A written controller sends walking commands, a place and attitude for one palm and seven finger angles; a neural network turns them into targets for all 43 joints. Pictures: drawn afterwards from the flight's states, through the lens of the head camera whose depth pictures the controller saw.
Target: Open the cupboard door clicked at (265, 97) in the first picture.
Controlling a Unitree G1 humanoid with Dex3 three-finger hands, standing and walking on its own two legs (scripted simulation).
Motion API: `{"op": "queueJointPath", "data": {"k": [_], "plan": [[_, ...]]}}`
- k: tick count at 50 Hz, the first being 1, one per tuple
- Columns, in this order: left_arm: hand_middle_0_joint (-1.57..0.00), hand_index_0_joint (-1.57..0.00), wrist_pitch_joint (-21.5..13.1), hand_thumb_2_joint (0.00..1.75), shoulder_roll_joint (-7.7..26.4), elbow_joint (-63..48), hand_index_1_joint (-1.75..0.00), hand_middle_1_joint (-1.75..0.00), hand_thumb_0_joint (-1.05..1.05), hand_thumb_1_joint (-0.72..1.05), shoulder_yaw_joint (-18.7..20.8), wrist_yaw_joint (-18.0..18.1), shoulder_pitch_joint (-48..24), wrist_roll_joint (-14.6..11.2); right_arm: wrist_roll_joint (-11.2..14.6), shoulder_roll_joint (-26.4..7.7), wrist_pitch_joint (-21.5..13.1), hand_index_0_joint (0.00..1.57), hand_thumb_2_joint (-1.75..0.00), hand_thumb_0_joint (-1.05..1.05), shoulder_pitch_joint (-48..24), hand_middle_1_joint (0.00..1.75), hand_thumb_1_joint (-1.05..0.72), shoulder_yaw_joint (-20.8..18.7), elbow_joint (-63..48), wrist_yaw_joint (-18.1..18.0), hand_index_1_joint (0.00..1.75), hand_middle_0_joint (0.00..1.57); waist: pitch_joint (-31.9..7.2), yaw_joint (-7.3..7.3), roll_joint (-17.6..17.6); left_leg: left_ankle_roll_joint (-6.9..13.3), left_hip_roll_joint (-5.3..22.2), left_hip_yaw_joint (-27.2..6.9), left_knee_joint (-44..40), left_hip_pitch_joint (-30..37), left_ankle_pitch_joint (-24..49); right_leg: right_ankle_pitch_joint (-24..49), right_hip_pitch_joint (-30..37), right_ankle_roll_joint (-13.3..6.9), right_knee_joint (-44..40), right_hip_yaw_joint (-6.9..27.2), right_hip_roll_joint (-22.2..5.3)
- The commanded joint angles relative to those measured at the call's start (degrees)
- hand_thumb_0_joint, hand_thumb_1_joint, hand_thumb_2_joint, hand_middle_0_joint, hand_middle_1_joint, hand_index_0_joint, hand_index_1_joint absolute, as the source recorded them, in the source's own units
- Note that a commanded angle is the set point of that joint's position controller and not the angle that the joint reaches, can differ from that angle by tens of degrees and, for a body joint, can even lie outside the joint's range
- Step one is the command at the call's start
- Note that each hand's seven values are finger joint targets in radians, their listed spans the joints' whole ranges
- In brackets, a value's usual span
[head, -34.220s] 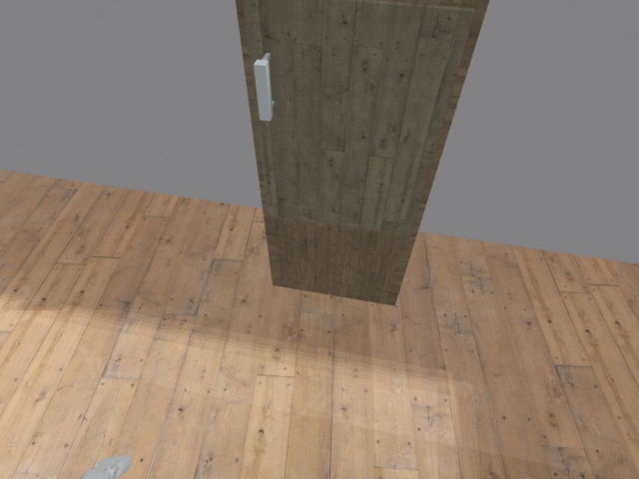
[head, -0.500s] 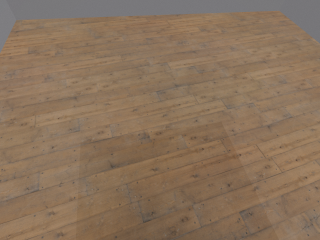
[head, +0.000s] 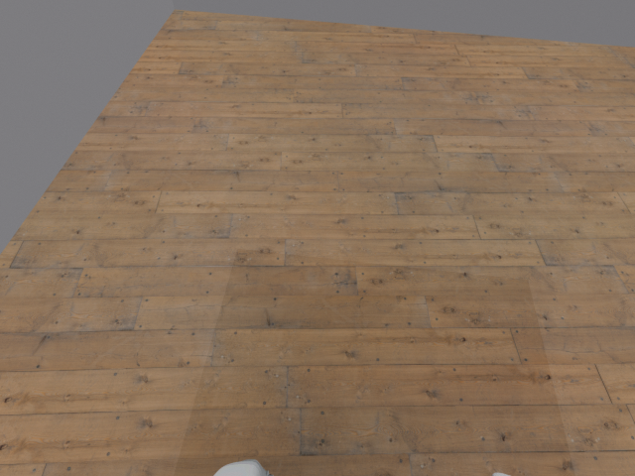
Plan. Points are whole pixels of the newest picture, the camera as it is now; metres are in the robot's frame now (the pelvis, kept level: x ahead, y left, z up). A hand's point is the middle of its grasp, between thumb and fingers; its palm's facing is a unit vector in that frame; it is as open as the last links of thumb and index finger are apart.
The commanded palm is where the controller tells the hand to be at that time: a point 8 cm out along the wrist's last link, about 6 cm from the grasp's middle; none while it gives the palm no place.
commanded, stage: turn to face it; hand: left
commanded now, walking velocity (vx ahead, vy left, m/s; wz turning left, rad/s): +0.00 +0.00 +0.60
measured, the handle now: out of the picture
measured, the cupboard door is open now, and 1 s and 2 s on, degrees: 37 37 37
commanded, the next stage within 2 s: none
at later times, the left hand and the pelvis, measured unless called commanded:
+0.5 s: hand out of the picture +0.04 +0.16 -0.15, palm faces +0.31 -0.91 -0.27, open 7.4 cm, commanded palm none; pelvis +0.04 -0.05 +0.01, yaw +19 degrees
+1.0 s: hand out of the picture +0.05 +0.17 -0.14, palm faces +0.57 -0.76 -0.32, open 7.4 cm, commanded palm none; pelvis +0.08 -0.07 +0.00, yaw +37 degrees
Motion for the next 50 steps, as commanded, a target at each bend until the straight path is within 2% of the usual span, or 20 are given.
{"op": "queueJointPath", "data": {"k": [1, 2, 3, 5, 14, 16, 19, 21, 24, 27, 29, 30, 31, 32, 36, 45, 46, 47, 48, 50], "plan": [[-0.20, -0.20, -0.2, 0.90, 6.2, -7.8, -0.30, -0.30, 0.00, 0.90, 1.6, 0.3, -1.7, -1.3, -0.9, -15.4, -1.8, 0.20, -0.90, 0.00, 14.6, 0.30, -0.90, -3.6, -2.1, -0.6, 0.30, 0.20, -17.9, -6.90, 21.8, 17.2, 24.9, -32.9, -10.4, 28.0, 56.1, -14.0, -22.3, 4.5, 32.8, 2.8, 3.1], [-0.20, -0.20, 0.9, 0.90, 8.3, -8.7, -0.30, -0.30, 0.00, 0.90, 1.8, 0.9, -4.0, -0.7, -0.6, -15.8, -1.2, 0.20, -0.90, 0.00, 15.3, 0.30, -0.90, -3.6, -1.1, -1.0, 0.30, 0.20, -18.2, -6.45, 13.8, 19.4, 26.1, -30.0, -10.8, 25.9, 48.7, -15.0, -22.8, 3.3, 37.0, 11.1, 2.4], [-0.20, -0.20, 1.1, 0.90, 7.4, -10.0, -0.30, -0.30, 0.00, 0.90, 2.0, 1.0, -4.7, -0.5, -0.9, -15.5, -1.5, 0.20, -0.90, 0.00, 11.5, 0.30, -0.90, -3.6, -2.7, -1.2, 0.30, 0.20, -13.3, -4.86, 10.0, 18.4, 24.7, -28.0, -12.7, 18.6, 33.1, -12.5, -23.4, 3.4, 35.9, 11.3, 1.6], [-0.20, -0.20, 1.9, 0.90, 7.3, -7.4, -0.30, -0.30, 0.00, 0.90, 2.3, 0.7, -5.3, -0.2, -1.0, -11.8, -1.6, 0.20, -0.90, 0.00, 4.4, 0.30, -0.90, -2.6, -4.3, -1.8, 0.30, 0.20, -7.7, -2.30, 15.2, 13.5, 17.6, -24.7, -15.1, 9.7, 22.0, -5.9, -21.7, 3.7, 32.5, 11.9, 1.5], [-0.20, -0.20, 1.4, 0.90, 8.6, -5.1, -0.30, -0.30, 0.00, 0.90, 3.0, -0.1, 6.3, 0.0, -0.6, -11.3, -0.2, 0.20, -0.90, 0.00, -4.7, 0.30, -0.90, -3.2, -7.7, -1.0, 0.30, 0.20, -7.4, 3.91, 8.9, 6.5, 6.7, -20.0, -9.2, -7.1, -1.8, 6.5, 2.9, 2.5, -4.9, 7.4, 6.9], [-0.20, -0.20, 0.6, 0.90, 16.8, -6.6, -0.30, -0.30, 0.00, 0.90, 4.4, 0.8, 6.6, 1.0, 0.1, -4.4, -0.2, 0.20, -0.90, 0.00, -5.2, 0.30, -0.90, -2.3, -9.8, -0.4, 0.30, 0.20, -5.8, 5.54, -18.6, 0.1, -4.8, -8.1, 20.5, -17.3, -16.6, -3.4, 2.1, -7.3, -25.5, 37.2, -18.6], [-0.20, -0.20, 0.7, 0.90, 11.6, -9.3, -0.30, -0.30, 0.00, 0.90, 3.3, 1.2, -3.1, 0.5, -0.4, -4.9, 0.6, 0.20, -0.90, 0.00, -1.1, 0.30, -0.90, -2.8, -7.5, 0.5, 0.30, 0.20, -6.2, -0.40, -10.7, 0.6, 0.5, -8.9, 34.7, -10.3, -10.3, 2.6, -7.6, -7.8, -21.1, 24.6, -13.1], [-0.20, -0.20, 0.4, 0.90, 9.8, -8.9, -0.30, -0.30, 0.00, 0.90, 2.4, 1.2, -3.1, 0.4, -0.3, -4.2, 0.6, 0.20, -0.90, 0.00, -1.4, 0.30, -0.90, -1.9, -6.6, 0.7, 0.30, 0.20, -6.0, -0.45, -12.7, -0.6, 1.5, -6.8, 28.9, -9.7, -9.9, 20.8, -3.2, -6.9, -16.3, 14.4, -10.2], [-0.20, -0.20, 0.0, 0.90, 11.3, -6.6, -0.30, -0.30, 0.00, 0.90, 3.0, 1.2, 3.1, 0.5, 0.3, -1.6, -0.2, 0.20, -0.90, 0.00, -4.9, 0.30, -0.90, -0.7, -7.1, 0.9, 0.30, 0.20, -8.9, 2.92, -8.5, -1.1, -0.1, -2.5, 12.2, -7.5, -10.7, 40.5, 8.2, -6.8, -10.1, 10.5, -10.3], [-0.20, -0.20, -0.2, 0.90, 13.3, -5.2, -0.30, -0.30, 0.00, 0.90, 3.6, 0.9, 5.0, 0.4, 0.4, -1.5, -0.9, 0.20, -0.90, 0.00, -3.2, 0.30, -0.90, -0.3, -6.7, 0.8, 0.30, 0.20, -10.9, 2.92, -8.1, -0.5, -1.6, -0.1, 0.5, -1.9, -6.3, 46.5, 10.4, -5.6, -5.0, 8.4, -11.2], [-0.20, -0.20, -0.1, 0.90, 12.9, -5.2, -0.30, -0.30, 0.00, 0.90, 3.8, 0.6, 3.2, -0.3, 0.2, -3.6, -1.3, 0.20, -0.90, 0.00, 1.5, 0.30, -0.90, -0.9, -5.5, 0.7, 0.30, 0.20, -12.6, 0.12, -4.8, 0.5, -1.1, -1.4, -10.9, 8.9, 5.5, 41.8, 4.8, -1.9, 1.7, 5.1, -9.9], [-0.20, -0.20, 0.1, 0.90, 11.0, -6.5, -0.30, -0.30, 0.00, 0.90, 3.5, 0.3, 2.6, -0.8, -0.2, -8.2, -1.8, 0.20, -0.90, 0.00, 5.4, 0.30, -0.90, -2.0, -4.8, 0.3, 0.30, 0.20, -15.6, -2.11, 5.0, 3.8, 7.1, -10.7, -13.0, 19.8, 19.9, 28.7, -5.7, 1.3, 11.1, 1.8, -6.9], [-0.20, -0.20, 0.5, 0.90, 6.6, -8.9, -0.30, -0.30, 0.00, 0.90, 2.2, 0.0, -0.1, -1.1, -0.6, -14.0, -1.8, 0.20, -0.90, 0.00, 9.3, 0.30, -0.90, -3.7, -4.3, -0.4, 0.30, 0.20, -15.2, -4.61, 21.5, 13.0, 22.4, -31.1, -12.9, 27.4, 46.6, -11.0, -23.2, 5.3, 23.7, 1.7, 0.9], [-0.20, -0.20, 1.3, 0.90, 7.5, -10.1, -0.30, -0.30, 0.00, 0.90, 2.0, 0.6, -4.6, -0.5, -0.6, -14.8, -1.2, 0.20, -0.90, 0.00, 12.6, 0.30, -0.90, -3.8, -2.5, -1.0, 0.30, 0.20, -14.8, -5.93, 16.5, 17.4, 24.3, -30.0, -11.1, 26.3, 52.1, -14.3, -25.4, 4.2, 30.2, 8.8, 1.4], [-0.20, -0.20, 2.0, 0.90, 6.9, -7.5, -0.30, -0.30, 0.00, 0.90, 2.3, 0.4, -4.7, -0.4, -0.6, -10.0, -2.1, 0.20, -0.90, 0.00, 5.1, 0.30, -0.90, -2.4, -4.2, -2.2, 0.30, 0.20, -9.8, -1.64, 14.5, 12.3, 14.4, -21.1, -12.0, 17.4, 40.4, -2.4, -23.6, 4.3, 31.0, 11.6, 2.0], [-0.20, -0.20, 1.3, 0.90, 7.1, -5.9, -0.30, -0.30, 0.00, 0.90, 2.6, 0.1, 1.9, -0.8, -0.6, -10.4, -0.9, 0.20, -0.90, 0.00, -1.2, 0.30, -0.90, -3.0, -5.6, -1.6, 0.30, 0.20, -8.4, 2.78, 11.8, 8.0, 8.6, -22.7, -8.6, 1.2, 18.9, 8.6, 1.1, 3.0, -4.3, 7.7, 7.6], [-0.20, -0.20, 0.7, 0.90, 10.1, -5.6, -0.30, -0.30, 0.00, 0.90, 3.3, 0.5, 4.4, -0.3, 0.0, -8.0, -0.9, 0.20, -0.90, 0.00, -1.5, 0.30, -0.90, -2.8, -6.4, -1.4, 0.30, 0.20, -9.1, 4.21, 4.0, 4.7, 4.0, -19.5, -2.1, -5.3, 8.8, 10.5, 8.5, 1.8, -14.0, 13.5, 1.7], [-0.20, -0.20, 0.1, 0.90, 15.9, -5.5, -0.30, -0.30, 0.00, 0.90, 4.4, 1.1, 5.0, 0.6, 0.3, -3.6, -0.9, 0.20, -0.90, 0.00, -0.5, 0.30, -0.90, -2.1, -7.5, -1.0, 0.30, 0.20, -8.9, 4.43, -15.6, 0.0, -4.8, -8.8, 12.8, -14.3, -12.7, 14.5, 12.0, -4.5, -19.9, 31.0, -15.2], [-0.20, -0.20, 0.3, 0.90, 16.3, -6.0, -0.30, -0.30, 0.00, 0.90, 4.0, 1.3, 4.5, 0.1, 0.0, -5.9, -0.6, 0.20, -0.90, 0.00, -1.3, 0.30, -0.90, -2.4, -7.6, -0.8, 0.30, 0.20, -8.3, 4.64, -15.8, 0.5, -2.2, -10.6, 27.0, -12.8, -19.6, 17.4, 4.2, -9.5, -20.5, 33.2, -20.9], [-0.20, -0.20, 0.4, 0.90, 11.4, -7.8, -0.30, -0.30, 0.00, 0.90, 3.0, 1.5, -1.6, 0.1, -0.3, -4.8, 0.4, 0.20, -0.90, 0.00, 0.0, 0.30, -0.90, -2.5, -5.8, -0.2, 0.30, 0.20, -5.5, 1.09, -10.2, 0.2, 0.5, -10.5, 35.2, -11.4, -12.3, 14.0, -1.7, -9.0, -19.4, 23.9, -15.0]]}}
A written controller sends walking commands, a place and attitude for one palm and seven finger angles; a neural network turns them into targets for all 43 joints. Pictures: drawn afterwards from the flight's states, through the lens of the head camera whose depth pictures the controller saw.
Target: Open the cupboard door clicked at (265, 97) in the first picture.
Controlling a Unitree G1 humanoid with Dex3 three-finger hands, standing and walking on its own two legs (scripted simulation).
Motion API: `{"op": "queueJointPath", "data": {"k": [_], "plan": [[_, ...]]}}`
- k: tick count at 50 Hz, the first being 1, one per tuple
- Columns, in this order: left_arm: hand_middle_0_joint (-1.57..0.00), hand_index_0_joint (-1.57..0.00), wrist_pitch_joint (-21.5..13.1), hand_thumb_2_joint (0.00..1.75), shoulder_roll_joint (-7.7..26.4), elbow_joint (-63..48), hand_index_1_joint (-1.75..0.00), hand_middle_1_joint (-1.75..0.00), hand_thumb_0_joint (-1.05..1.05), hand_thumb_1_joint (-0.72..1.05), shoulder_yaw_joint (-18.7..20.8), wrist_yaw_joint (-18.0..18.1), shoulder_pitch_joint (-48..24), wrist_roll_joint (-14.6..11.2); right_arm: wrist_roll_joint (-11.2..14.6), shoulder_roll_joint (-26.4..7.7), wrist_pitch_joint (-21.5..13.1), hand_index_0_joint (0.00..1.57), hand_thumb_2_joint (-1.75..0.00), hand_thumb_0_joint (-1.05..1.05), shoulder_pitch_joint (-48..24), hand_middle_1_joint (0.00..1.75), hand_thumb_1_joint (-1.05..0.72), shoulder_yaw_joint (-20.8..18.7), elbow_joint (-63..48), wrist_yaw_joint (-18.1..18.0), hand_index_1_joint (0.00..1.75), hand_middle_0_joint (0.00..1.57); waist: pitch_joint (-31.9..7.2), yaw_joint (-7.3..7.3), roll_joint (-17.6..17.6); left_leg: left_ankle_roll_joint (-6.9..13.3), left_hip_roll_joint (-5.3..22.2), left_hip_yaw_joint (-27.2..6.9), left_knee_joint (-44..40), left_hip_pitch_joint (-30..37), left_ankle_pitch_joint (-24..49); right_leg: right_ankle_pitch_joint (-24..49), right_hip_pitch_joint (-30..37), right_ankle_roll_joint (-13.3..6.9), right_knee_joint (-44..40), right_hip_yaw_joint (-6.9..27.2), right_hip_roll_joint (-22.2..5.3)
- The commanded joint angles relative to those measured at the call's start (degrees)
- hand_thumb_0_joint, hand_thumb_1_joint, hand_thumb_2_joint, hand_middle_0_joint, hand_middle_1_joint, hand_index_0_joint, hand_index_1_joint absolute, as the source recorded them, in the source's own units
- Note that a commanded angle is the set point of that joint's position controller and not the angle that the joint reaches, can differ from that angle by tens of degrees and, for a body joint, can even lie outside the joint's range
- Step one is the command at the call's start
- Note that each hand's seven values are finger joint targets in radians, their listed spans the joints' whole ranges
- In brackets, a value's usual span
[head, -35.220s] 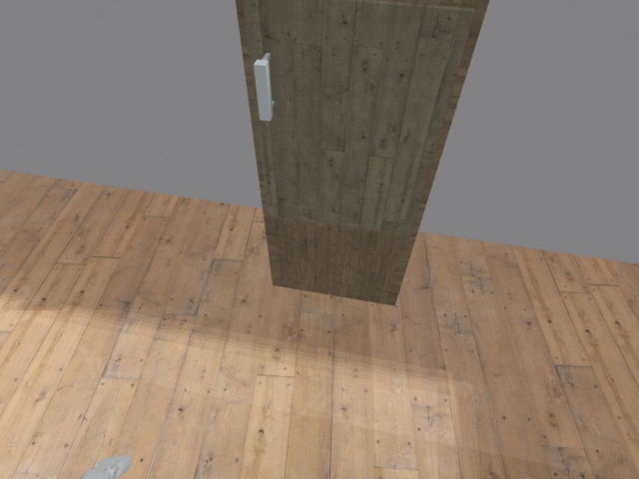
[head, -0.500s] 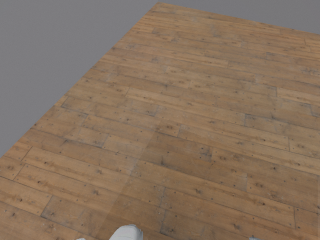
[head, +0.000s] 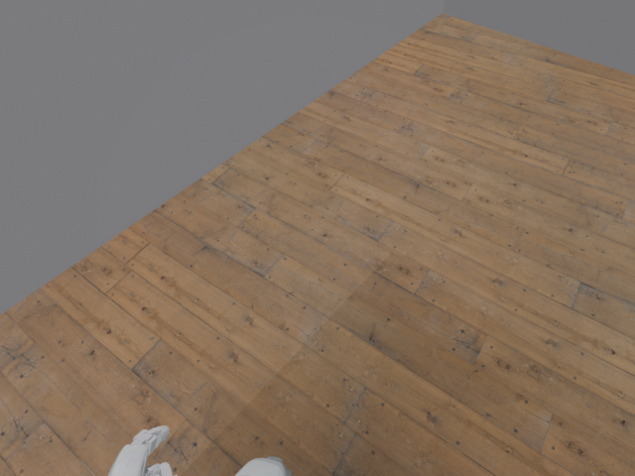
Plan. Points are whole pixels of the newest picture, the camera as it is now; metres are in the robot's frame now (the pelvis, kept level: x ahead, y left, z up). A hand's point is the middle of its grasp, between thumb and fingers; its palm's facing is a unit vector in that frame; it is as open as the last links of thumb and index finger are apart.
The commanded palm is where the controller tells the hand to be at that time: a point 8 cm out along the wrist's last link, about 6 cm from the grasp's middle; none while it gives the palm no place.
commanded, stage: turn to face it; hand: left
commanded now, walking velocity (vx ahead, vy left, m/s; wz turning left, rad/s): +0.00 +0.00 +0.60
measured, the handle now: out of the picture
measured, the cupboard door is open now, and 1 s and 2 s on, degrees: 37 37 37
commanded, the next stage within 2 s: none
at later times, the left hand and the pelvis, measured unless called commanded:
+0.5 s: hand out of the picture +0.02 +0.24 -0.16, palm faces +0.33 -0.91 -0.26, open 7.4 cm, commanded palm none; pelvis +0.01 +0.01 +0.01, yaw +18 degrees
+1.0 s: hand out of the picture -0.04 +0.18 -0.17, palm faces +0.61 -0.76 -0.22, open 7.4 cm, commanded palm none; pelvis +0.03 -0.01 +0.00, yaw +37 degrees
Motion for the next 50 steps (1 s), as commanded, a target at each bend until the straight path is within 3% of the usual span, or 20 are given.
{"op": "queueJointPath", "data": {"k": [1, 4, 8, 12, 13, 14, 15, 16, 19, 23, 29, 30, 32, 34, 37, 42, 46, 47, 49, 50], "plan": [[-0.20, -0.20, -0.4, 0.90, 8.9, -3.7, -0.30, -0.30, 0.00, 0.90, 1.8, 1.2, 1.5, -0.1, -0.4, -4.9, -0.6, 0.20, -0.90, 0.00, -2.1, 0.30, -0.90, -1.4, -4.8, 0.9, 0.30, 0.20, -4.5, 0.33, -17.0, -1.0, 3.4, 3.1, 23.5, -9.3, 0.1, 11.2, 6.0, -7.0, -19.1, 11.0, -16.7], [-0.20, -0.20, -0.9, 0.90, 8.0, -3.3, -0.30, -0.30, 0.00, 0.90, 1.7, 1.2, 3.0, 0.1, 0.0, -3.0, -0.6, 0.20, -0.90, 0.00, -3.5, 0.30, -0.90, -0.4, -5.1, 1.5, 0.30, 0.20, -6.1, 0.93, -15.8, -2.0, 3.6, 6.9, 12.9, -7.1, 0.7, 25.7, 11.0, -6.0, -15.9, 2.3, -14.9], [-0.20, -0.20, -1.1, 0.90, 11.0, -1.4, -0.30, -0.30, 0.00, 0.90, 2.6, 1.0, 8.0, 0.4, 0.2, -1.4, -1.6, 0.20, -0.90, 0.00, -6.4, 0.30, -0.90, 0.6, -6.0, 1.8, 0.30, 0.20, -8.8, 3.70, -12.8, -1.7, 1.9, 11.3, -4.9, -2.2, 0.5, 35.9, 17.5, -6.4, -10.2, 0.5, -16.5], [-0.20, -0.20, -0.8, 0.90, 11.4, -1.0, -0.30, -0.30, 0.00, 0.90, 3.1, 0.4, 6.1, -0.3, 0.0, -3.8, -2.1, 0.20, -0.90, 0.00, -0.4, 0.30, -0.90, -0.1, -4.9, 1.6, 0.30, 0.20, -10.0, -0.10, -11.8, 0.0, 1.3, 11.7, -20.7, 11.0, 13.9, 28.9, 10.3, -1.8, -2.5, -4.0, -15.6], [-0.20, -0.20, -0.5, 0.90, 9.5, -2.1, -0.30, -0.30, 0.00, 0.90, 2.9, 0.1, 5.7, -0.7, -0.3, -8.0, -2.6, 0.20, -0.90, 0.00, 3.2, 0.30, -0.90, -1.1, -4.2, 1.3, 0.30, 0.20, -12.8, -2.21, -1.8, 2.7, 7.6, 3.7, -24.7, 20.7, 24.2, 18.4, 1.6, 1.3, 6.7, -6.7, -12.9], [-0.20, -0.20, -0.3, 0.90, 5.5, -4.2, -0.30, -0.30, 0.00, 0.90, 1.6, -0.3, 3.9, -1.1, -0.7, -13.8, -2.8, 0.20, -0.90, 0.00, 6.9, 0.30, -0.90, -2.7, -4.2, 0.9, 0.30, 0.20, -13.9, -4.42, 15.7, 10.9, 22.9, -17.5, -26.3, 28.0, 44.3, -16.8, -14.1, 5.6, 20.3, -7.4, -4.4], [-0.20, -0.20, 0.6, 0.90, 5.6, -5.6, -0.30, -0.30, 0.00, 0.90, 1.3, 0.2, -0.4, -0.6, -0.8, -15.5, -2.3, 0.20, -0.90, 0.00, 10.0, 0.30, -0.90, -3.1, -2.6, 0.1, 0.30, 0.20, -13.9, -5.95, 12.6, 16.2, 26.2, -18.8, -26.4, 26.0, 50.3, -21.8, -16.5, 4.7, 28.3, -0.2, -3.3], [-0.20, -0.20, 0.8, 0.90, 5.8, -6.4, -0.30, -0.30, 0.00, 0.90, 1.5, 0.2, -0.4, -0.5, -1.0, -15.3, -2.4, 0.20, -0.90, 0.00, 8.2, 0.30, -0.90, -2.7, -3.3, -0.2, 0.30, 0.20, -11.6, -4.35, 8.1, 16.5, 25.5, -15.9, -27.6, 20.6, 38.0, -18.0, -15.9, 4.1, 30.9, 2.2, -4.1], [-0.20, -0.20, 1.3, 0.90, 5.7, -2.9, -0.30, -0.30, 0.00, 0.90, 1.9, -0.3, 0.8, -0.1, -0.8, -10.5, -3.2, 0.20, -0.90, 0.00, 0.7, 0.30, -0.90, -1.4, -5.0, -1.1, 0.30, 0.20, -8.5, -0.98, 10.5, 10.9, 16.1, -9.8, -28.4, 14.4, 32.1, -8.1, -14.6, 4.3, 30.8, 3.9, -3.1], [-0.20, -0.20, 1.4, 0.90, 4.9, -2.2, -0.30, -0.30, 0.00, 0.90, 1.7, -0.4, 1.3, -0.5, -0.9, -10.5, -3.3, 0.20, -0.90, 0.00, 1.2, 0.30, -0.90, -1.5, -4.6, -1.1, 0.30, 0.20, -9.3, -0.59, 4.5, 11.3, 14.7, -10.3, -28.4, 14.4, 30.6, -8.0, -10.7, 4.4, 21.5, 3.2, -1.0], [-0.20, -0.20, 0.6, 0.90, 5.4, -1.8, -0.30, -0.30, 0.00, 0.90, 1.7, -0.1, 5.5, -0.7, -0.8, -10.7, -2.3, 0.20, -0.90, 0.00, -2.3, 0.30, -0.90, -2.0, -5.2, -0.5, 0.30, 0.20, -9.1, 1.53, 7.0, 9.2, 11.4, -12.2, -24.6, 6.7, 27.0, -2.8, 4.5, 3.4, -0.7, 0.9, 3.1], [-0.20, -0.20, 0.1, 0.90, 6.3, -1.3, -0.30, -0.30, 0.00, 0.90, 2.1, 0.1, 8.4, -0.7, -0.4, -9.6, -2.2, 0.20, -0.90, 0.00, -3.9, 0.30, -0.90, -1.9, -5.7, -0.5, 0.30, 0.20, -9.7, 3.32, 4.4, 7.2, 9.3, -11.2, -21.2, 2.4, 23.8, 2.3, 11.3, 3.1, -10.1, 1.6, 2.0], [-0.20, -0.20, -0.6, 0.90, 14.8, -1.7, -0.30, -0.30, 0.00, 0.90, 3.7, 1.0, 9.6, 0.5, 0.3, -3.9, -2.2, 0.20, -0.90, 0.00, -4.4, 0.30, -0.90, -1.2, -8.0, 0.1, 0.30, 0.20, -7.6, 4.76, -23.0, -0.4, -3.7, 3.6, 4.3, -12.6, -6.3, 3.9, 16.0, -6.9, -23.8, 26.6, -23.1], [-0.20, -0.20, -0.7, 0.90, 10.2, -3.1, -0.30, -0.30, 0.00, 0.90, 2.5, 1.5, 4.2, 0.0, -0.3, -5.9, -1.3, 0.20, -0.90, 0.00, -2.9, 0.30, -0.90, -1.9, -6.5, 0.8, 0.30, 0.20, -4.6, 1.44, -14.7, 0.4, 1.4, 0.2, 19.1, -10.3, -2.5, 3.5, 6.0, -9.1, -22.6, 18.1, -21.4], [-0.20, -0.20, -0.9, 0.90, 7.3, -3.5, -0.30, -0.30, 0.00, 0.90, 1.5, 1.2, 2.0, -0.2, -0.4, -4.0, -0.6, 0.20, -0.90, 0.00, -3.0, 0.30, -0.90, -1.0, -4.9, 1.3, 0.30, 0.20, -4.5, 0.11, -15.4, -1.7, 3.0, 4.6, 18.3, -9.8, 1.7, 21.6, 9.2, -6.7, -17.3, 5.5, -14.8], [-0.20, -0.20, -1.1, 0.90, 10.3, -1.3, -0.30, -0.30, 0.00, 0.90, 2.6, 1.0, 8.3, 0.3, 0.2, -1.3, -1.5, 0.20, -0.90, 0.00, -7.2, 0.30, -0.90, 0.5, -5.8, 1.8, 0.30, 0.20, -7.9, 3.61, -12.9, -1.7, 1.6, 10.7, -3.3, -3.9, 1.4, 36.5, 18.0, -6.3, -10.9, 0.5, -15.7], [-0.20, -0.20, -0.8, 0.90, 11.3, -0.7, -0.30, -0.30, 0.00, 0.90, 3.3, 0.4, 7.5, -0.1, 0.0, -2.8, -2.1, 0.20, -0.90, 0.00, -3.0, 0.30, -0.90, 0.2, -5.2, 1.6, 0.30, 0.20, -8.8, 1.32, -12.9, -0.3, 0.4, 12.3, -17.5, 6.8, 10.6, 33.2, 13.6, -2.8, -4.1, -3.3, -15.6], [-0.20, -0.20, -0.7, 0.90, 10.9, -1.1, -0.30, -0.30, 0.00, 0.90, 3.2, 0.2, 6.2, -0.5, -0.2, -4.7, -2.3, 0.20, -0.90, 0.00, 0.2, 0.30, -0.90, -0.4, -4.5, 1.5, 0.30, 0.20, -9.8, -0.93, -8.7, 0.7, 1.5, 10.6, -22.4, 14.2, 18.2, 28.7, 8.1, -0.8, 1.4, -5.0, -15.0], [-0.20, -0.20, -0.1, 0.90, 4.7, -5.0, -0.30, -0.30, 0.00, 0.90, 1.3, -0.2, 2.2, -1.0, -0.8, -14.4, -2.7, 0.20, -0.90, 0.00, 7.9, 0.30, -0.90, -3.0, -3.6, 0.4, 0.30, 0.20, -13.5, -5.21, 16.4, 14.0, 24.2, -19.7, -26.4, 27.1, 51.0, -20.9, -14.7, 5.3, 24.9, -5.3, -3.5], [-0.20, -0.20, 0.7, 0.90, 6.0, -5.8, -0.30, -0.30, 0.00, 0.90, 1.5, 0.2, -0.7, -0.6, -0.9, -15.1, -2.3, 0.20, -0.90, 0.00, 9.6, 0.30, -0.90, -2.9, -2.4, -0.1, 0.30, 0.20, -13.1, -5.54, 9.9, 17.0, 25.6, -18.5, -26.4, 24.6, 47.6, -21.0, -15.7, 4.2, 30.4, 1.4, -3.7]]}}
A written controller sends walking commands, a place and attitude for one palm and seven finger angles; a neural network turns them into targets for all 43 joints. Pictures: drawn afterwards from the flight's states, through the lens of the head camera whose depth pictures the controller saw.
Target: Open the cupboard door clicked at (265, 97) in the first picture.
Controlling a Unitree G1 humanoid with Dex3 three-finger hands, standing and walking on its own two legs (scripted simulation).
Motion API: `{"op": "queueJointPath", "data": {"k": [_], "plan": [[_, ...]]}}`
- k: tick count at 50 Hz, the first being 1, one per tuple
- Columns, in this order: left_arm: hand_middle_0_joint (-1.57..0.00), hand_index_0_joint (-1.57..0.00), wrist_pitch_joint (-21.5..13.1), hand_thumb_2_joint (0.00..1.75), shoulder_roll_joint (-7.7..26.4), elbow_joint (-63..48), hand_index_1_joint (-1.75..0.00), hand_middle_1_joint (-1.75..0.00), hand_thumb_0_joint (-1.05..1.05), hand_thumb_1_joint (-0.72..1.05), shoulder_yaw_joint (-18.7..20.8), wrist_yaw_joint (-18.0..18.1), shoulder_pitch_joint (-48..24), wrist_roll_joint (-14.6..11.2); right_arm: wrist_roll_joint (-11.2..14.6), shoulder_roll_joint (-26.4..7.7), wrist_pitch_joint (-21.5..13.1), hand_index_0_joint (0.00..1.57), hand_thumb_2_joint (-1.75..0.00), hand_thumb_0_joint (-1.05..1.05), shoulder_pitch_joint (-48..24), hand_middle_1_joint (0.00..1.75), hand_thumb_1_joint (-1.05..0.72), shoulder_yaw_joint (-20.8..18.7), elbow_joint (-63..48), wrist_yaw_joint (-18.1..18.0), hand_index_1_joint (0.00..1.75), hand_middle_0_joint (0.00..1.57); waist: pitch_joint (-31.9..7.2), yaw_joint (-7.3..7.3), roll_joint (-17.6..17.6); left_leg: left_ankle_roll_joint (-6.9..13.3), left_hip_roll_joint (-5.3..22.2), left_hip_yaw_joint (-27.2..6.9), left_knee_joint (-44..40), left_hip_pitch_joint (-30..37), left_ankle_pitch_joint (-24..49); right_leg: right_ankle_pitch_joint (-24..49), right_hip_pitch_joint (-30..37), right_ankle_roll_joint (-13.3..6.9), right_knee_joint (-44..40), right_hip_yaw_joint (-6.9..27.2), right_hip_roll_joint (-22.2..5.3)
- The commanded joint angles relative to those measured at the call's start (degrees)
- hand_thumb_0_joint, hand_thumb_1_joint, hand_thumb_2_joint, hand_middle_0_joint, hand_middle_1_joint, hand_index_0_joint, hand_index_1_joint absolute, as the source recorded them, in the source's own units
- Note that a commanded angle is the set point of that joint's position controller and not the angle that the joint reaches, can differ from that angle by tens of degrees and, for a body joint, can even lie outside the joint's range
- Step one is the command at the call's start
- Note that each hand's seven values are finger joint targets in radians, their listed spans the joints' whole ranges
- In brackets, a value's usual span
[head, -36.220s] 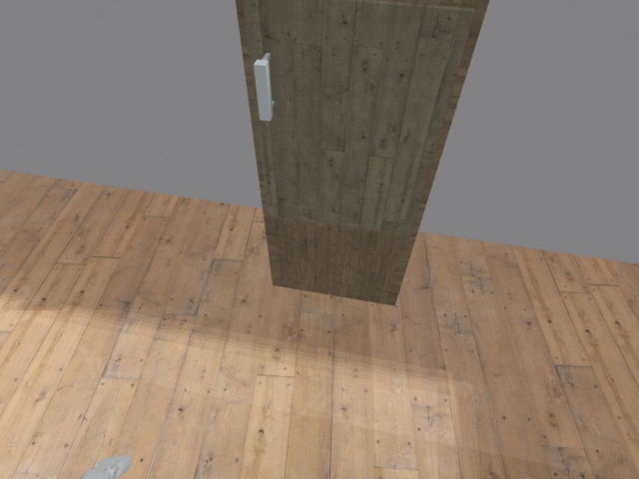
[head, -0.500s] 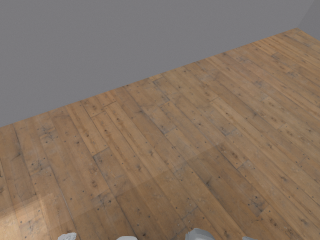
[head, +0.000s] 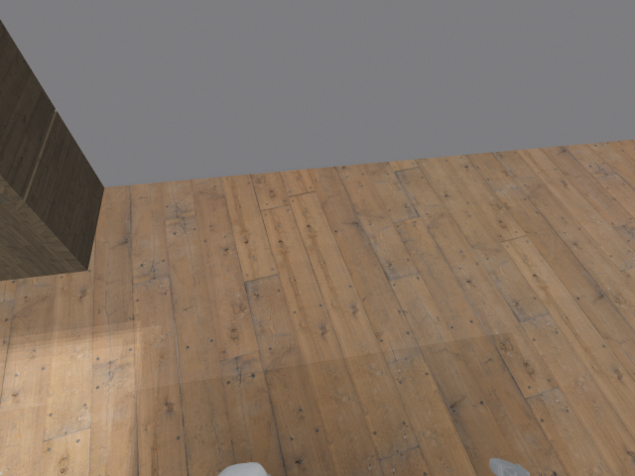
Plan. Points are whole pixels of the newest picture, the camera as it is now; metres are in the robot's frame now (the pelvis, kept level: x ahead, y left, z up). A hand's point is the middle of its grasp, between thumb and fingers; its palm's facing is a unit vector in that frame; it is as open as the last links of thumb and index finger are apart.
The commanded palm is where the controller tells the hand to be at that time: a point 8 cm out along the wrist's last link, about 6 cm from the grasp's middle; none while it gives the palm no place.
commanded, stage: turn to face it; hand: left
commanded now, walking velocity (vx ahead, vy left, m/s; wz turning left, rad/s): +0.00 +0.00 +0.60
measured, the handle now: out of the picture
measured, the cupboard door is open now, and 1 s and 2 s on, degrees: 37 37 37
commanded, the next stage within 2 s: take the last steps up to it in 1.26 s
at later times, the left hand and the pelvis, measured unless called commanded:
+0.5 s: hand out of the picture +0.04 +0.16 -0.13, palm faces +0.29 -0.92 -0.27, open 7.4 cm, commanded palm none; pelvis +0.02 -0.05 +0.02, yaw +17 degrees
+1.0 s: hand out of the picture +0.02 +0.19 -0.14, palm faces +0.57 -0.76 -0.32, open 7.4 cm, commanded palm none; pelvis +0.06 -0.06 +0.00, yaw +35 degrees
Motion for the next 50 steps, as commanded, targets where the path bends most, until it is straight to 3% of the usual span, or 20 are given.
{"op": "queueJointPath", "data": {"k": [1, 4, 10, 13, 14, 15, 16, 18, 21, 26, 30, 31, 32, 33, 35, 37, 46, 47, 49, 50], "plan": [[-0.20, -0.20, 0.1, 0.90, 7.1, -8.4, -0.30, -0.30, 0.00, 0.90, 1.9, 1.0, -6.1, -0.2, -0.9, -14.0, -1.3, 0.20, -0.90, 0.00, 10.2, 0.30, -0.90, -2.9, -1.5, -1.6, 0.30, 0.20, -12.8, -4.68, 11.4, 13.1, 21.5, -26.0, -13.9, 15.3, 17.1, -7.9, -17.2, 1.0, 24.1, 10.6, 2.4], [-0.20, -0.20, 0.6, 0.90, 6.8, -5.4, -0.30, -0.30, 0.00, 0.90, 2.2, 0.3, -4.5, 0.2, -0.8, -10.7, -1.6, 0.20, -0.90, 0.00, 2.0, 0.30, -0.90, -2.0, -3.3, -2.2, 0.30, 0.20, -7.9, -1.00, 15.6, 8.0, 13.7, -19.6, -15.3, 6.6, 8.2, 0.8, -14.9, 1.3, 21.2, 11.9, 3.2], [-0.20, -0.20, 0.3, 0.90, 5.7, -5.3, -0.30, -0.30, 0.00, 0.90, 1.7, 0.2, -3.6, -0.2, -1.1, -11.3, -1.3, 0.20, -0.90, 0.00, 2.4, 0.30, -0.90, -2.4, -3.1, -2.0, 0.30, 0.20, -10.8, -0.91, 10.7, 8.1, 11.6, -21.2, -13.1, 6.9, 10.1, 0.2, -6.5, 0.9, 4.0, 9.9, 7.5], [-0.20, -0.20, -0.4, 0.90, 6.4, -4.2, -0.30, -0.30, 0.00, 0.90, 2.1, 0.6, 1.4, -0.4, -0.6, -10.6, -0.8, 0.20, -0.90, 0.00, -0.7, 0.30, -0.90, -2.5, -3.9, -1.8, 0.30, 0.20, -10.6, 1.73, 10.5, 5.8, 8.9, -21.1, -8.8, 0.0, 9.0, 8.3, 5.2, 0.4, -11.0, 8.7, 9.2], [-0.20, -0.20, -1.0, 0.90, 8.9, -4.0, -0.30, -0.30, 0.00, 0.90, 2.6, 0.8, 4.0, -0.1, 0.0, -9.0, -0.8, 0.20, -0.90, 0.00, -1.7, 0.30, -0.90, -2.3, -4.5, -1.6, 0.30, 0.20, -10.9, 3.34, 5.2, 3.0, 5.1, -18.7, -3.7, -5.3, 3.8, 10.6, 11.8, -0.4, -20.8, 12.2, 5.9], [-0.20, -0.20, -1.5, 0.90, 14.0, -4.0, -0.30, -0.30, 0.00, 0.90, 3.8, 1.4, 5.1, 0.8, 0.4, -4.7, -0.7, 0.20, -0.90, 0.00, -1.2, 0.30, -0.90, -1.9, -5.6, -1.3, 0.30, 0.20, -10.4, 3.91, -11.2, -1.6, -2.9, -10.0, 8.9, -15.9, -10.7, 9.2, 17.4, -5.5, -28.6, 28.3, -8.8], [-0.20, -0.20, -1.5, 0.90, 15.8, -4.8, -0.30, -0.30, 0.00, 0.90, 3.6, 1.6, 3.8, 0.7, 0.2, -5.8, -0.7, 0.20, -0.90, 0.00, -2.7, 0.30, -0.90, -1.8, -6.3, -1.0, 0.30, 0.20, -8.2, 4.16, -15.5, -2.8, -3.6, -7.0, 24.2, -16.1, -22.7, 13.3, 10.2, -11.6, -30.7, 35.1, -18.7], [-0.20, -0.20, -1.9, 0.90, 9.9, -5.7, -0.30, -0.30, 0.00, 0.90, 2.3, 1.9, -1.7, 0.3, -0.4, -6.0, -0.2, 0.20, -0.90, 0.00, -1.4, 0.30, -0.90, -2.1, -4.3, -0.5, 0.30, 0.20, -5.5, 0.53, -10.9, -2.8, 0.0, -8.9, 34.6, -16.6, -17.2, 21.6, 6.5, -11.6, -27.2, 25.3, -12.6], [-0.20, -0.20, -2.0, 0.90, 8.5, -5.5, -0.30, -0.30, 0.00, 0.90, 1.7, 1.9, -1.2, 0.1, -0.1, -3.7, 0.4, 0.20, -0.90, 0.00, -1.8, 0.30, -0.90, -1.0, -3.5, 0.0, 0.30, 0.20, -6.6, 0.41, -10.8, -4.5, 0.9, -4.6, 29.7, -14.7, -14.7, 41.5, 11.2, -9.6, -21.9, 12.9, -8.2], [-0.20, -0.20, -2.0, 0.90, 11.7, -3.5, -0.30, -0.30, 0.00, 0.90, 2.9, 1.7, 4.0, 0.6, 0.4, -1.5, -0.2, 0.20, -0.90, 0.00, -5.2, 0.30, -0.90, 0.2, -4.1, 0.6, 0.30, 0.20, -8.9, 3.15, -8.3, -4.1, -0.6, 1.3, 10.6, -8.2, -13.5, 49.5, 16.7, -8.8, -17.2, 8.6, -9.4], [-0.20, -0.20, -1.8, 0.90, 12.5, -3.0, -0.30, -0.30, 0.00, 0.90, 3.4, 1.1, 2.3, 0.1, 0.1, -3.6, -0.9, 0.20, -0.90, 0.00, 0.3, 0.30, -0.90, -0.2, -3.2, 0.3, 0.30, 0.20, -10.8, -0.07, -7.8, -2.6, -1.5, 2.6, -4.1, 4.3, -3.1, 44.6, 11.3, -5.2, -9.4, 4.3, -9.2], [-0.20, -0.20, -1.7, 0.90, 11.5, -3.7, -0.30, -0.30, 0.00, 0.90, 3.3, 0.9, 1.1, -0.4, -0.2, -6.2, -1.3, 0.20, -0.90, 0.00, 4.2, 0.30, -0.90, -1.0, -2.4, 0.1, 0.30, 0.20, -13.0, -2.58, -1.4, -0.9, 1.3, -1.2, -8.8, 13.6, 6.7, 38.7, 4.5, -2.8, -1.0, 2.5, -8.0], [-0.20, -0.20, -1.4, 0.90, 7.4, -5.8, -0.30, -0.30, 0.00, 0.90, 2.5, 0.4, 0.6, -0.9, -0.7, -12.7, -1.9, 0.20, -0.90, 0.00, 8.6, 0.30, -0.90, -2.6, -1.9, -0.5, 0.30, 0.20, -16.0, -4.73, 17.0, 6.9, 17.1, -23.2, -10.4, 24.1, 27.3, 5.0, -11.9, 1.8, 13.2, 0.3, 0.4], [-0.20, -0.20, -0.7, 0.90, 6.3, -7.6, -0.30, -0.30, 0.00, 0.90, 1.5, 0.7, -3.5, -0.6, -0.4, -15.7, -1.3, 0.20, -0.90, 0.00, 12.1, 0.30, -0.90, -3.3, -0.8, -1.3, 0.30, 0.20, -16.2, -6.06, 19.8, 13.6, 23.0, -29.8, -11.1, 23.7, 42.4, -13.2, -17.5, 1.9, 21.7, 6.5, 3.6], [-0.20, -0.20, -0.3, 0.90, 6.8, -8.2, -0.30, -0.30, 0.00, 0.90, 1.9, 1.1, -6.2, -0.1, -0.8, -13.0, -1.6, 0.20, -0.90, 0.00, 9.4, 0.30, -0.90, -2.4, -1.7, -1.8, 0.30, 0.20, -12.2, -4.73, 11.4, 12.9, 19.7, -25.5, -12.2, 15.5, 24.9, -7.4, -17.2, 1.3, 23.6, 10.5, 2.7], [-0.20, -0.20, 0.6, 0.90, 7.1, -5.6, -0.30, -0.30, 0.00, 0.90, 2.1, 0.8, -5.3, 0.0, -0.8, -11.3, -1.5, 0.20, -0.90, 0.00, 3.2, 0.30, -0.90, -2.0, -2.9, -2.4, 0.30, 0.20, -8.1, -1.98, 15.9, 10.0, 15.2, -22.5, -13.9, 7.8, 16.2, -2.1, -15.2, 1.4, 22.8, 12.4, 2.8], [-0.20, -0.20, -0.3, 0.90, 6.2, -4.1, -0.30, -0.30, 0.00, 0.90, 1.9, 0.3, 1.3, -0.3, -0.7, -10.8, -0.8, 0.20, -0.90, 0.00, -0.9, 0.30, -0.90, -2.3, -3.6, -1.9, 0.30, 0.20, -9.5, 1.85, 10.5, 6.0, 8.8, -21.0, -9.4, -0.9, 7.7, 7.1, 4.5, 0.8, -8.3, 8.1, 9.4], [-0.20, -0.20, -0.8, 0.90, 7.5, -3.7, -0.30, -0.30, 0.00, 0.90, 2.4, 0.6, 3.8, -0.2, -0.3, -9.4, -0.8, 0.20, -0.90, 0.00, -1.7, 0.30, -0.90, -2.2, -4.0, -1.8, 0.30, 0.20, -10.3, 3.28, 7.1, 3.7, 6.1, -19.2, -5.0, -4.3, 4.9, 11.8, 10.6, 0.4, -17.1, 9.6, 7.8], [-0.20, -0.20, -1.6, 0.90, 16.0, -4.2, -0.30, -0.30, 0.00, 0.90, 3.9, 1.4, 4.7, 0.9, 0.3, -4.0, -0.8, 0.20, -0.90, 0.00, -1.6, 0.30, -0.90, -1.5, -5.9, -1.2, 0.30, 0.20, -9.3, 4.42, -17.6, -2.9, -5.1, -6.4, 21.0, -15.6, -21.9, 14.8, 12.7, -10.0, -30.2, 35.1, -17.2], [-0.20, -0.20, -1.6, 0.90, 14.5, -4.7, -0.30, -0.30, 0.00, 0.90, 3.3, 1.6, 3.2, 0.4, 0.0, -5.8, -0.5, 0.20, -0.90, 0.00, -1.6, 0.30, -0.90, -1.7, -5.5, -0.9, 0.30, 0.20, -8.1, 3.35, -11.9, -2.1, -1.5, -9.0, 30.6, -14.4, -22.2, 15.4, 7.1, -13.0, -29.0, 32.0, -17.9]]}}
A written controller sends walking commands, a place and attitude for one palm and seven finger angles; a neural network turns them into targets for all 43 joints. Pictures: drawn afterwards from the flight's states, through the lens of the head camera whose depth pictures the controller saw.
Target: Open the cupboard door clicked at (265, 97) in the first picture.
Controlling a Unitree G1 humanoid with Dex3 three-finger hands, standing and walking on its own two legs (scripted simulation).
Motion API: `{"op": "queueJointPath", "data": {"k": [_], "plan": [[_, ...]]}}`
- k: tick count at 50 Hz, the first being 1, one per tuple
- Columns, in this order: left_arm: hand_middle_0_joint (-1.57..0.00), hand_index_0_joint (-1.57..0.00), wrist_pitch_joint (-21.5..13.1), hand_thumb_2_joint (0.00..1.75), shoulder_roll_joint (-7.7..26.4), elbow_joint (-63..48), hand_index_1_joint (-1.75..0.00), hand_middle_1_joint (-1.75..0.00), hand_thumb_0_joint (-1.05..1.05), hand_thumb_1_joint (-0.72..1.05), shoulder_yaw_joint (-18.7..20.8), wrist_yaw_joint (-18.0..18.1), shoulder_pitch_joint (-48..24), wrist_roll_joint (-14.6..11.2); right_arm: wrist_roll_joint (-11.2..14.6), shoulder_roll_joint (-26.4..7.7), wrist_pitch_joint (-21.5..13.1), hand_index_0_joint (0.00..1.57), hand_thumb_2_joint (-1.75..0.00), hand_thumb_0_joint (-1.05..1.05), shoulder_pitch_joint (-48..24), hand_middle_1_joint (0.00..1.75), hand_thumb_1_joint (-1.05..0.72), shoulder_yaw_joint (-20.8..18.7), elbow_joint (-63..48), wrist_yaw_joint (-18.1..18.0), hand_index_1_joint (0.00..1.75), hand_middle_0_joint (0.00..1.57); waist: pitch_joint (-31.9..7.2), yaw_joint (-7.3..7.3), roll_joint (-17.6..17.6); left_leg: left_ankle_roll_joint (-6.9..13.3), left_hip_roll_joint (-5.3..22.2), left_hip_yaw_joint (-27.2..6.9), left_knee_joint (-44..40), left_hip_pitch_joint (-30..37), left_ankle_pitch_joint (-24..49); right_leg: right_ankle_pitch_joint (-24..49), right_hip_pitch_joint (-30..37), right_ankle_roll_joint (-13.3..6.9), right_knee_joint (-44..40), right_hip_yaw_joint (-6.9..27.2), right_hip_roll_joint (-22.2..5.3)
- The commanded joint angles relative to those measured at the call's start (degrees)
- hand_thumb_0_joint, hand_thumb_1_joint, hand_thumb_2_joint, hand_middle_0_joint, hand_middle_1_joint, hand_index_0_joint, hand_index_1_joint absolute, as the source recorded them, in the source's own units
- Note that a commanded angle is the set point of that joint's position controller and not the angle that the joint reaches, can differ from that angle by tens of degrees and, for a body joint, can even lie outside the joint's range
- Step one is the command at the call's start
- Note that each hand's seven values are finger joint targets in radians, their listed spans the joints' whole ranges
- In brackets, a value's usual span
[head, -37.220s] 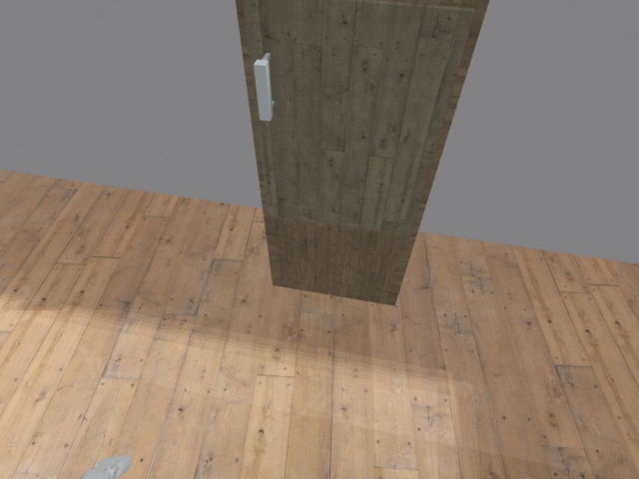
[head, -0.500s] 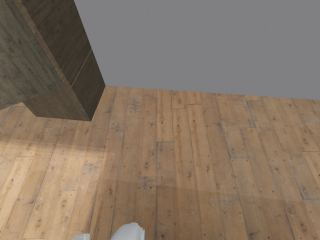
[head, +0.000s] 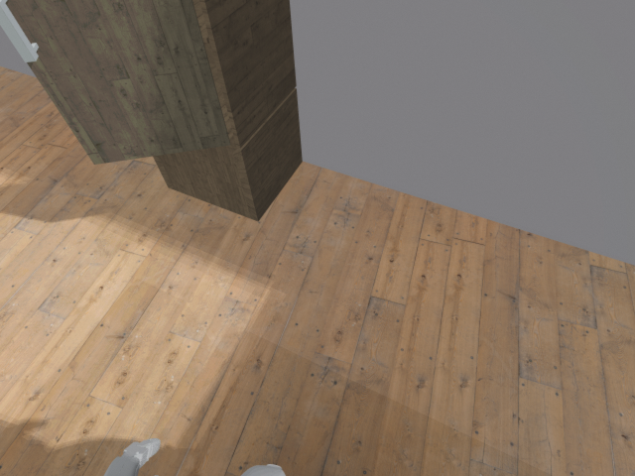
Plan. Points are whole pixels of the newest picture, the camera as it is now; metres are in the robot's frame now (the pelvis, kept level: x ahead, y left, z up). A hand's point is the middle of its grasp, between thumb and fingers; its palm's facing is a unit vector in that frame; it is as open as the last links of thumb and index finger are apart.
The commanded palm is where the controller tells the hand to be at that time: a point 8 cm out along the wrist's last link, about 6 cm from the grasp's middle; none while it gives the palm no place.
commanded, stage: turn to face it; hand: left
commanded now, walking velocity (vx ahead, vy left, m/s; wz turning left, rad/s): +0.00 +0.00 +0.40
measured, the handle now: (17, 27) +0.94 +0.73 +0.08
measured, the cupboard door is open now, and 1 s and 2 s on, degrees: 37 37 37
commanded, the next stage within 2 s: take the last steps up to it in 0.26 s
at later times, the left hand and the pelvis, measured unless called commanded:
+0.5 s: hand out of the picture +0.02 +0.22 -0.16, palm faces +0.25 -0.94 -0.22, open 7.4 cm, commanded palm none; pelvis +0.03 +0.02 +0.01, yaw +12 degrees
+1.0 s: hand out of the picture +0.00 +0.24 -0.17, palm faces +0.44 -0.88 -0.18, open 7.4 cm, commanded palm none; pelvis +0.13 +0.11 +0.00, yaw +21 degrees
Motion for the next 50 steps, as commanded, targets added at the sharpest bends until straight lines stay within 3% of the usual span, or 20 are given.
{"op": "queueJointPath", "data": {"k": [1, 5, 8, 11, 13, 14, 15, 16, 19, 28, 29, 31, 32, 34, 38, 44, 47, 48, 49, 50], "plan": [[-0.20, -0.20, -1.1, 0.90, 9.8, -3.0, -0.30, -0.30, 0.00, 0.90, 1.8, 1.3, 3.5, 0.1, -0.1, -6.3, -1.1, 0.20, -0.90, 0.00, -2.9, 0.30, -0.90, -1.9, -5.9, 0.6, 0.30, 0.20, -4.3, 0.76, -13.3, 0.4, 1.7, 2.2, 29.2, -10.3, -9.9, 4.2, 4.9, -11.0, -20.3, 16.8, -20.8], [-0.20, -0.20, -1.5, 0.90, 6.9, -2.5, -0.30, -0.30, 0.00, 0.90, 0.9, 1.3, 3.2, 0.0, 0.0, -3.7, -0.7, 0.20, -0.90, 0.00, -3.5, 0.30, -0.90, -0.8, -4.2, 1.1, 0.30, 0.20, -4.3, 0.28, -15.6, -1.4, 2.5, 7.0, 21.8, -9.1, -6.7, 27.8, 10.9, -8.2, -14.8, 3.6, -14.4], [-0.20, -0.20, -1.8, 0.90, 8.9, -0.2, -0.30, -0.30, 0.00, 0.90, 1.5, 1.4, 8.5, 0.3, 0.4, -1.8, -1.6, 0.20, -0.90, 0.00, -5.9, 0.30, -0.90, 0.3, -4.2, 1.1, 0.30, 0.20, -7.5, 2.87, -12.3, -1.3, 1.1, 10.7, 6.6, -5.2, -7.5, 40.8, 18.3, -8.6, -9.7, 2.2, -15.3], [-0.20, -0.20, -1.8, 0.90, 9.9, 1.6, -0.30, -0.30, 0.00, 0.90, 1.8, 1.1, 8.9, 0.0, 0.4, -1.6, -2.1, 0.20, -0.90, 0.00, -3.3, 0.30, -0.90, 0.7, -2.8, 0.8, 0.30, 0.20, -8.1, 1.66, -12.1, -0.6, -0.4, 12.4, -4.6, 2.0, -0.9, 41.0, 16.8, -6.8, -6.6, 0.6, -14.7], [-0.20, -0.20, -1.6, 0.90, 9.0, 1.6, -0.30, -0.30, 0.00, 0.90, 1.6, 0.8, 6.6, -0.8, 0.2, -4.2, -2.7, 0.20, -0.90, 0.00, 1.2, 0.30, -0.90, 0.2, -1.3, 0.5, 0.30, 0.20, -9.4, -1.31, -9.6, 0.8, 1.7, 10.9, -14.9, 13.4, 12.4, 32.7, 9.7, -2.8, -0.9, -2.6, -12.9], [-0.20, -0.20, -1.3, 0.90, 6.4, 0.6, -0.30, -0.30, 0.00, 0.90, 1.2, 0.6, 6.4, -1.1, -0.3, -8.2, -3.2, 0.20, -0.90, 0.00, 2.9, 0.30, -0.90, -0.7, -1.2, 0.2, 0.30, 0.20, -11.6, -2.05, 0.7, 4.4, 11.1, -0.4, -16.5, 20.8, 24.7, 17.4, 0.5, 0.3, 6.9, -5.9, -8.3], [-0.20, -0.20, -0.8, 0.90, 2.9, -0.7, -0.30, -0.30, 0.00, 0.90, 0.0, 0.5, 5.3, -1.5, -0.6, -12.7, -3.1, 0.20, -0.90, 0.00, 5.6, 0.30, -0.90, -1.7, -1.1, -0.4, 0.30, 0.20, -11.7, -3.33, 14.3, 12.6, 22.9, -13.8, -17.3, 23.8, 45.6, -16.5, -8.8, 2.9, 16.4, -5.8, -3.5], [-0.20, -0.20, 0.1, 0.90, 3.5, -1.0, -0.30, -0.30, 0.00, 0.90, 0.0, 1.0, 3.2, -1.0, -0.8, -12.9, -2.5, 0.20, -0.90, 0.00, 6.0, 0.30, -0.90, -1.6, -0.3, -1.0, 0.30, 0.20, -11.0, -3.90, 11.0, 16.1, 24.2, -11.9, -16.8, 19.9, 43.7, -20.5, -7.5, 1.8, 22.4, -0.7, -3.3], [-0.20, -0.20, 0.7, 0.90, 2.9, 1.4, -0.30, -0.30, 0.00, 0.90, 0.2, 0.4, 2.1, -0.5, -0.9, -9.1, -3.2, 0.20, -0.90, 0.00, 1.6, 0.30, -0.90, -0.4, -1.0, -1.9, 0.30, 0.20, -6.6, -1.73, 11.8, 13.4, 18.0, -7.8, -17.9, 14.8, 32.5, -14.1, -9.1, 1.0, 23.8, 1.1, -3.1], [-0.20, -0.20, -1.3, 0.90, 1.6, 3.7, -0.30, -0.30, 0.00, 0.90, 0.7, -1.6, 6.7, -0.1, -0.7, -8.9, -3.5, 0.20, -0.90, 0.00, 1.4, 0.30, -0.90, -0.6, 0.1, -0.9, 0.30, 0.20, -4.2, 1.60, 5.5, 10.1, 10.6, -6.3, -19.5, 3.7, -4.3, -5.5, 7.3, -0.3, -1.6, -5.2, 2.2], [-0.20, -0.20, -1.8, 0.90, 2.9, 5.0, -0.30, -0.30, 0.00, 0.90, 1.3, -1.5, 10.9, 0.0, -0.3, -8.1, -3.6, 0.20, -0.90, 0.00, -0.4, 0.30, -0.90, -0.6, -0.1, -0.7, 0.30, 0.20, -4.2, 4.08, 2.2, 7.9, 7.2, -3.1, -13.6, -3.0, -6.9, -2.9, 16.1, -0.6, -8.9, -3.8, 1.0], [-0.20, -0.20, -2.5, 0.90, 11.9, 6.0, -0.30, -0.30, 0.00, 0.90, 3.3, -0.2, 18.1, 0.6, 0.1, -3.3, -3.8, 0.20, -0.90, 0.00, -4.3, 0.30, -0.90, 0.4, -4.0, 0.1, 0.30, 0.20, -1.2, 8.55, -23.2, 2.0, -1.3, 6.8, 15.6, -23.3, -15.0, -21.0, 23.9, -10.2, -28.0, 31.0, -26.0], [-0.20, -0.20, -2.7, 0.90, 10.8, 5.4, -0.30, -0.30, 0.00, 0.90, 2.8, 0.3, 15.7, -0.1, -0.8, -6.6, -3.5, 0.20, -0.90, 0.00, -6.7, 0.30, -0.90, -0.4, -4.3, 0.6, 0.30, 0.20, 3.0, 6.80, -14.8, 2.0, 3.2, 1.7, 24.2, -23.8, -9.7, -24.6, 15.9, -12.6, -30.4, 31.2, -28.0], [-0.20, -0.20, -3.4, 0.90, 7.8, 4.3, -0.30, -0.30, 0.00, 0.90, 2.4, 0.4, 9.4, 0.1, -0.8, -4.7, -2.8, 0.20, -0.90, 0.00, -4.0, 0.30, -0.90, -0.6, -3.0, 1.5, 0.30, 0.20, 2.1, 2.51, -12.6, 1.0, 5.3, 2.2, 27.6, -19.6, -1.7, -21.6, 10.7, -10.0, -29.2, 23.4, -22.7], [-0.20, -0.20, -5.0, 0.90, 5.2, 6.0, -0.30, -0.30, 0.00, 0.90, 1.3, 0.1, 9.9, -0.1, -0.4, -2.2, -2.5, 0.20, -0.90, 0.00, -3.3, 0.30, -0.90, 0.0, -1.3, 2.6, 0.30, 0.20, 2.1, 1.38, -12.1, -1.1, 6.3, 7.4, 18.6, -15.5, 5.7, 3.7, 11.4, -6.5, -26.3, 3.8, -16.9], [-0.20, -0.20, -4.9, 0.90, 8.2, 10.1, -0.30, -0.30, 0.00, 0.90, 2.0, -0.1, 14.8, 0.5, 0.0, 0.5, -4.3, 0.20, -0.90, 0.00, -6.4, 0.30, -0.90, 1.2, -2.0, 3.4, 0.30, 0.20, -2.4, 3.99, -13.4, -0.2, 2.8, 14.4, -2.7, -5.8, 4.2, 19.9, 17.5, -5.5, -18.6, -2.9, -16.5], [-0.20, -0.20, -4.4, 0.90, 8.0, 10.0, -0.30, -0.30, 0.00, 0.90, 2.1, -0.4, 11.8, 0.1, -0.5, -2.9, -5.2, 0.20, -0.90, 0.00, 5.6, 0.30, -0.90, 0.6, 1.3, 2.3, 0.30, 0.20, -6.0, -2.65, -9.9, 1.6, -0.1, 17.8, -12.3, 13.9, 7.5, 25.8, 9.5, -3.1, -4.5, -7.9, -13.9], [-0.20, -0.20, -4.1, 0.90, 5.2, 9.0, -0.30, -0.30, 0.00, 0.90, 1.4, -0.9, 12.7, -0.2, -1.0, -8.1, -5.5, 0.20, -0.90, 0.00, 13.8, 0.30, -0.90, -0.7, 3.5, 1.5, 0.30, 0.20, -11.8, -5.91, 1.7, 4.3, 6.7, 10.1, -11.7, 27.2, 6.7, 16.7, 0.5, -1.2, 9.8, -10.6, -10.6], [-0.20, -0.20, -3.9, 0.90, 1.3, 6.7, -0.30, -0.30, 0.00, 0.90, 0.5, -1.2, 11.6, -0.7, -1.3, -14.2, -5.8, 0.20, -0.90, 0.00, 20.9, 0.30, -0.90, -2.5, 4.6, 0.6, 0.30, 0.20, -15.9, -8.09, 16.8, 10.5, 21.0, -12.8, -17.0, 35.0, 7.3, -16.2, -14.3, 0.9, 27.2, -10.6, -2.3], [-0.20, -0.20, -3.4, 0.90, 0.7, 4.7, -0.30, -0.30, 0.00, 0.90, 0.4, -0.8, 6.7, -0.5, -1.0, -14.8, -5.1, 0.20, -0.90, 0.00, 22.4, 0.30, -0.90, -2.7, 5.2, -0.6, 0.30, 0.20, -15.6, -8.60, 14.8, 13.4, 23.4, -14.9, -22.2, 33.4, 6.5, -18.2, -18.7, -1.0, 36.5, -3.6, -2.7]]}}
